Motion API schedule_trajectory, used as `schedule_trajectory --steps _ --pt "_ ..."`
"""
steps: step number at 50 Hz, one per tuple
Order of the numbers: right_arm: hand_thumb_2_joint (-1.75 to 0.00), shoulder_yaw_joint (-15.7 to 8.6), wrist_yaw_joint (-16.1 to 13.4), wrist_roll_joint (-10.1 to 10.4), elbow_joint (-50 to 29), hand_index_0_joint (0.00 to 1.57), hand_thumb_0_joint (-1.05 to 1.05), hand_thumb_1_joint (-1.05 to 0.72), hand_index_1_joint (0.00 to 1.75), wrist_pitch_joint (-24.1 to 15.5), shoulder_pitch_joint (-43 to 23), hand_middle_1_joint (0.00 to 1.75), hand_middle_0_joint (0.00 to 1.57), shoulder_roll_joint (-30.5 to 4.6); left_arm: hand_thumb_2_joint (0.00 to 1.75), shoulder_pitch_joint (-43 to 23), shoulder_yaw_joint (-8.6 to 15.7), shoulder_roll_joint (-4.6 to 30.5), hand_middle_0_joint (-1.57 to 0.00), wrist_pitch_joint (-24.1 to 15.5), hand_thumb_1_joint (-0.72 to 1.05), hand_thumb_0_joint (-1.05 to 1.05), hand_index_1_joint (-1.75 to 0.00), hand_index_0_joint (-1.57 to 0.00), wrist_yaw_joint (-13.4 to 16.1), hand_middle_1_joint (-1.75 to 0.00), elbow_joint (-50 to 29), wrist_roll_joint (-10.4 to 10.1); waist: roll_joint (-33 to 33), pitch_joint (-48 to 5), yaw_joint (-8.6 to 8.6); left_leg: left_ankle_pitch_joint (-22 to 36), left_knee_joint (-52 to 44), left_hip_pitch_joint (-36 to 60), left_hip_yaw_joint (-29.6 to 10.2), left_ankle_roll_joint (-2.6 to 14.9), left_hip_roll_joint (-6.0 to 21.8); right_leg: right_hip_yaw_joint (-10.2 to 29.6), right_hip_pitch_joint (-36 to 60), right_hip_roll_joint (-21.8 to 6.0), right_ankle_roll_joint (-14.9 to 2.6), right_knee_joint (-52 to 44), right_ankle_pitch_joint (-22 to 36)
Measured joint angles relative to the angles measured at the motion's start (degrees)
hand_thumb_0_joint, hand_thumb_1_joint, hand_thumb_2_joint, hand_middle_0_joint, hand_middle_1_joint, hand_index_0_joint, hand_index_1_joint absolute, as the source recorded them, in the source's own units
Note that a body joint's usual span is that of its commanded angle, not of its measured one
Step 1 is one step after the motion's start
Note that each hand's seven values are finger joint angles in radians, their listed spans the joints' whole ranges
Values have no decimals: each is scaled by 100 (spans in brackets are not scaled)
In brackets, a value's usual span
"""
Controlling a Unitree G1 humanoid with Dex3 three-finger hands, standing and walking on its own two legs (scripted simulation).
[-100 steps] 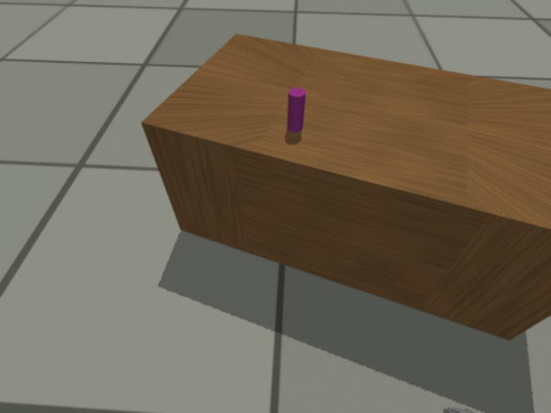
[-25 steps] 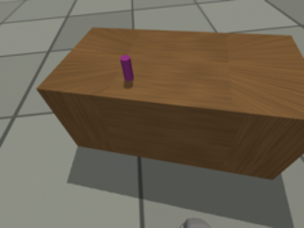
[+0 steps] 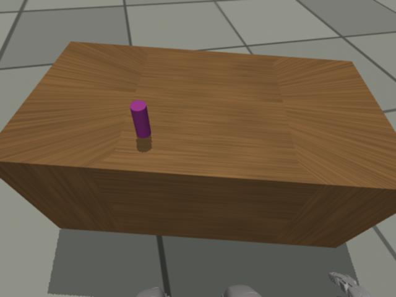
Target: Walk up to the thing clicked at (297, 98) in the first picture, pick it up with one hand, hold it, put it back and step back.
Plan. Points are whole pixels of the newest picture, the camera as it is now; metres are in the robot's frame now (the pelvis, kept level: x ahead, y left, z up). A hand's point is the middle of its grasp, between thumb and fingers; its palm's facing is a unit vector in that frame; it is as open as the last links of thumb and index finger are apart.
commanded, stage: walk up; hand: left
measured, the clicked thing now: (141, 120) +0.63 +0.17 -0.09
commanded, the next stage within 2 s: none
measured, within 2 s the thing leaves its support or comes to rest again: neither
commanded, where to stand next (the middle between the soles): +0.15 +0.01 m, yaw -5 degrees
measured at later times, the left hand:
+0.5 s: hand (98, 243) +0.26 +0.24 -0.13, palm faces -0.14 -0.91 -0.38, open 7.4 cm
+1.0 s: hand (79, 277) +0.19 +0.27 -0.15, palm faces -0.14 -0.92 -0.38, open 7.4 cm
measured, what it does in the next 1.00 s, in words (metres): steps on the spot: right foot, then left foot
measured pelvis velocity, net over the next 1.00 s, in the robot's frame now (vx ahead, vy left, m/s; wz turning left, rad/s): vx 0.09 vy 0.01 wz -0.12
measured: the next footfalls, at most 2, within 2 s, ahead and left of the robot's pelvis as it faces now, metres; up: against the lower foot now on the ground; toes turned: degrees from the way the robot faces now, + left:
right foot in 0.30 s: +0.23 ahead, -0.10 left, +0.00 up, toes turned -4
left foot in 0.62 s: +0.17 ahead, +0.15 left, +0.00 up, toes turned -6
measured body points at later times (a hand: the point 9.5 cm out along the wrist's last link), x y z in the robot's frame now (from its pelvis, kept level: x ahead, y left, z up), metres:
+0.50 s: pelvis +0.11 +0.01 +0.00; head +0.15 -0.02 +0.44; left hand +0.26 +0.28 -0.10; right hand +0.15 -0.30 -0.14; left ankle +0.10 +0.16 -0.68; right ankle +0.19 -0.10 -0.72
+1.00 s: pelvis +0.09 +0.01 +0.00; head +0.13 +0.01 +0.45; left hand +0.20 +0.32 -0.13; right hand +0.13 -0.33 -0.11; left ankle +0.13 +0.15 -0.72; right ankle +0.07 -0.12 -0.72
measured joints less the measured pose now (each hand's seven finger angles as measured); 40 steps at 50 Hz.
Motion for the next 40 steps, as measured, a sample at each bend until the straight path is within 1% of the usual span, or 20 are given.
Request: schedule_trajectory --steps 2,5,10,13,15,16,17,18,20,22,26,28,30,31,32,33,34,36,38,40 --pt "-90 61 -37 43 -20 21 0 -90 30 8 108 30 20 94 89 -95 10 82 -20 -21 90 1 -30 -21 -23 -30 -34 -37 -67 -9 -58 24 -327 317 77 3 -22 -77 -406 -8 -42 324 324" --pt "-90 147 -72 68 -31 21 0 -90 30 -26 335 30 20 140 89 -237 72 143 -20 -39 91 1 -30 -21 -78 -30 -147 -89 -142 -12 -122 57 -753 697 158 51 -124 -85 -827 -112 -1 110 762" --pt "-90 186 -146 42 -49 21 0 -90 30 46 558 30 21 45 89 -429 65 34 -20 5 91 1 -30 -20 -98 -30 -284 -48 -66 103 -158 -150 -927 1075 330 97 -234 -206 -984 -283 134 -1229 1202" --pt "-90 200 -199 47 -57 21 0 -90 30 140 545 30 21 8 89 -559 33 -68 -20 31 91 1 -30 -20 -60 -30 -290 6 14 206 -202 -453 -647 1102 416 61 -237 -409 -815 -272 116 -2035 1558" --pt "-90 213 -227 82 -40 21 0 -90 30 216 531 30 21 6 89 -620 12 -123 -20 37 91 1 -30 -20 -38 -30 -268 31 48 214 -213 -764 -272 1043 459 9 -221 -503 -526 -181 43 -2597 1965" --pt "-90 215 -244 119 -6 21 0 -90 30 248 499 30 21 -15 89 -676 9 -187 -20 28 91 1 -30 -20 -22 -30 -233 42 146 231 -187 -952 28 967 460 -13 -133 -531 -409 -93 9 -2712 1791" --pt "-90 213 -269 159 55 21 0 -90 30 292 398 30 20 -25 89 -761 1 -270 -20 22 91 1 -30 -20 -3 -30 -208 54 293 301 -167 -1023 441 815 359 4 -11 -576 -399 22 -23 -2644 1691" --pt "-90 228 -301 185 95 21 0 -90 30 341 294 30 20 2 89 -832 -27 -325 -20 18 91 1 -30 -21 15 -30 -220 48 345 366 -141 -1153 874 628 148 3 -41 -577 -412 67 -47 -2555 1639" --pt "-90 292 -358 191 126 21 0 -90 30 424 132 30 20 92 89 -953 -98 -395 -20 44 91 1 -30 -21 39 -30 -266 19 268 441 -44 -1722 1541 320 -123 -20 -241 -465 -425 27 -88 -2449 1592" --pt "-90 341 -370 208 168 21 0 -90 30 444 12 30 20 138 89 -1055 -151 -483 -20 102 90 1 -30 -21 60 -30 -271 2 237 429 -3 -1956 1804 93 -310 -38 -295 -415 -387 -13 -84 -2513 1619" --pt "-90 394 -373 210 278 21 0 -90 30 423 -120 30 20 134 89 -1191 -196 -582 -21 223 90 1 -30 -21 51 -30 -261 77 184 278 52 -1601 1490 -33 -490 -77 -226 -351 -410 -48 -25 -2542 1628" --pt "-90 385 -394 179 361 21 0 -90 30 398 -155 30 20 109 89 -1249 -181 -574 -21 292 90 1 -30 -21 29 -30 -263 120 137 201 68 -1391 1082 47 -496 -102 -195 -337 -466 -54 2 -2462 1594" --pt "-90 352 -424 145 454 21 0 -90 30 350 -156 30 21 77 89 -1322 -144 -530 -21 379 90 1 -30 -21 -2 -30 -261 126 72 136 60 -989 530 196 -445 -113 -200 -356 -559 -75 42 -2294 1519" --pt "-90 325 -442 121 514 21 0 -90 30 320 -156 30 21 76 89 -1368 -116 -486 -21 428 90 1 -30 -21 -17 -30 -249 115 -4 123 58 -631 312 258 -414 -141 -242 -345 -617 -111 71 -2166 1462" --pt "-90 301 -463 91 591 21 0 -90 30 303 -176 30 20 119 89 -1413 -72 -418 -21 484 90 1 -30 -21 -25 -30 -219 100 -181 144 85 -505 271 304 -334 -176 -331 -254 -653 -187 99 -2040 1411" --pt "-90 291 -474 45 641 21 0 -90 30 287 -163 30 20 155 89 -1422 -28 -362 -21 542 90 1 -30 -21 -28 -30 -176 79 -344 120 118 -488 242 335 -241 -187 -402 -148 -694 -238 83 -1960 1372" --pt "-90 290 -468 17 664 21 0 -90 30 272 -121 30 20 152 89 -1409 6 -337 -21 592 90 1 -30 -21 -27 -30 -111 64 -386 58 113 -509 253 317 -218 -184 -391 -79 -751 -180 62 -1822 1027" --pt "-90 268 -454 -22 709 21 0 -90 30 255 -57 30 21 108 89 -1370 55 -297 -21 667 90 1 -30 -21 -39 -30 27 71 -277 -13 4 -526 264 269 -344 -135 -252 -27 -849 61 65 -1158 381" --pt "-90 253 -483 -51 747 21 0 -90 30 231 -9 30 21 93 89 -1313 117 -199 -20 670 90 1 -30 -21 -70 -30 119 56 -239 -30 -20 -435 123 273 -421 -145 -136 75 -847 195 56 -632 208" --pt "-90 247 -496 -63 749 21 0 -90 30 184 25 30 21 82 89 -1233 188 -85 -20 643 90 1 -30 -21 -89 -30 180 31 -282 -38 30 -322 -45 262 -406 -200 -73 185 -743 183 60 -506 206"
